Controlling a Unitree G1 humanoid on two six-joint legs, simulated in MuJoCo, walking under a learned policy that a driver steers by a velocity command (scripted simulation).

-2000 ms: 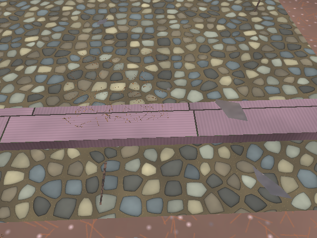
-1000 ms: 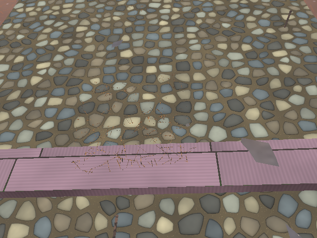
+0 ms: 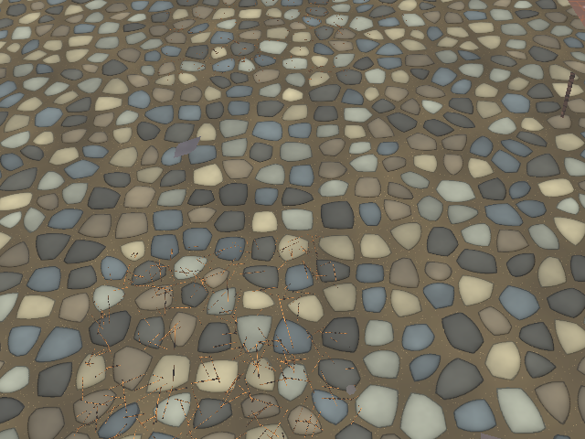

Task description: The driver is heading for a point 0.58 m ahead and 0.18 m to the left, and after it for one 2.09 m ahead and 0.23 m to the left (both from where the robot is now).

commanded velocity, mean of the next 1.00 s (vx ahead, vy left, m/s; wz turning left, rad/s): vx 0.50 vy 0.00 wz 0.14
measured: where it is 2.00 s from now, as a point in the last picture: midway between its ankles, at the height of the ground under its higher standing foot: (281, 281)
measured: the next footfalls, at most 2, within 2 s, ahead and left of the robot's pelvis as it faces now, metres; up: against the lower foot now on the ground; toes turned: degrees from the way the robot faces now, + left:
left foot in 0.32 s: +0.38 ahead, +0.16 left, +0.06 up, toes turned +5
right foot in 0.88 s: +0.67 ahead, -0.08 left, +0.06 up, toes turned +7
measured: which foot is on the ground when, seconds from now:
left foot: up 0.00-0.30, down 0.32-0.90, up 0.92-1.00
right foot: down 0.00-0.34, up 0.36-0.86, down 0.88-1.00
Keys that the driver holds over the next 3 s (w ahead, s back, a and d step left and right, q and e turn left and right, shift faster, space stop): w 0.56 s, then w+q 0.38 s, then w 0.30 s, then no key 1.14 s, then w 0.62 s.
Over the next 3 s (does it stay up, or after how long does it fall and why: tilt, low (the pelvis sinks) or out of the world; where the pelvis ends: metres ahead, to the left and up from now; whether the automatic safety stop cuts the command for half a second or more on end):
stays up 1.05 0.13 0.06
